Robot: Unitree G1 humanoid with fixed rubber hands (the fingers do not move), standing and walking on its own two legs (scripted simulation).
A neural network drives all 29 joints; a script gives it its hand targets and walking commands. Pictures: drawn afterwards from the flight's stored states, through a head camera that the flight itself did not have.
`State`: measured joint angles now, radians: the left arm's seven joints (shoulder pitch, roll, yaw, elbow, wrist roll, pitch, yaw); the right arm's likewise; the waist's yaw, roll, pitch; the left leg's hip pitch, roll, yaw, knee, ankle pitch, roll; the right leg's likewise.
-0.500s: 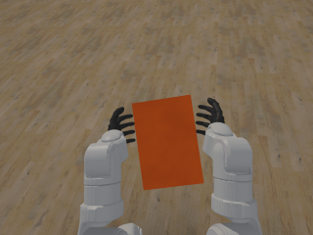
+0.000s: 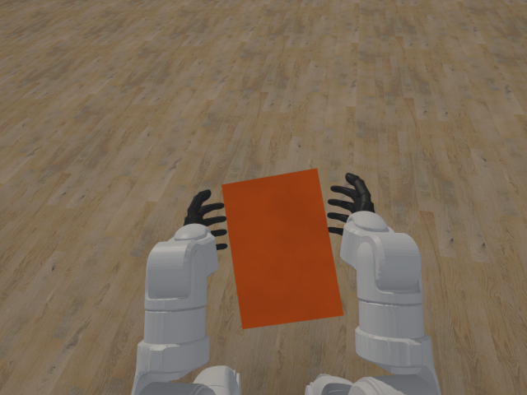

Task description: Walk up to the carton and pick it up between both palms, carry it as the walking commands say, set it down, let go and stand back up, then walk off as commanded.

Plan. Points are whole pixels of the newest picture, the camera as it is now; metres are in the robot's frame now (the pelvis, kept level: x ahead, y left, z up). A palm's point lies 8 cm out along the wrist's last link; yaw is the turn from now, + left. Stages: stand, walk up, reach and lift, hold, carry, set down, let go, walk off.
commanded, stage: carry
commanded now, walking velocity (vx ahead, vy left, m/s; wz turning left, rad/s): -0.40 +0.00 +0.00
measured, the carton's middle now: (282, 244) +0.36 -0.01 +0.00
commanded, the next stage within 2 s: none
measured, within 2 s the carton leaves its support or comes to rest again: neither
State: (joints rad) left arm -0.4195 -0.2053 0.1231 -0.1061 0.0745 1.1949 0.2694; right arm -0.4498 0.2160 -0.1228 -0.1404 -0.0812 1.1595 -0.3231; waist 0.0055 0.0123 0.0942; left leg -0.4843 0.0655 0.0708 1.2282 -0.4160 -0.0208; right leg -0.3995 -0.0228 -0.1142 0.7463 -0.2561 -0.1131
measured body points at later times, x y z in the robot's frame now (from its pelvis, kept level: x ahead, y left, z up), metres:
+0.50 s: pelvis -0.22 +0.02 +0.00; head -0.21 +0.00 +0.45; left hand +0.09 +0.14 +0.09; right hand +0.11 -0.10 +0.10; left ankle -0.16 +0.17 -0.69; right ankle -0.14 -0.07 -0.71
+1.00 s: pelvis -0.39 +0.04 +0.01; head -0.40 +0.04 +0.46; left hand -0.08 +0.16 +0.10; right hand -0.07 -0.08 +0.12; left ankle -0.31 +0.16 -0.71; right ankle -0.35 -0.07 -0.71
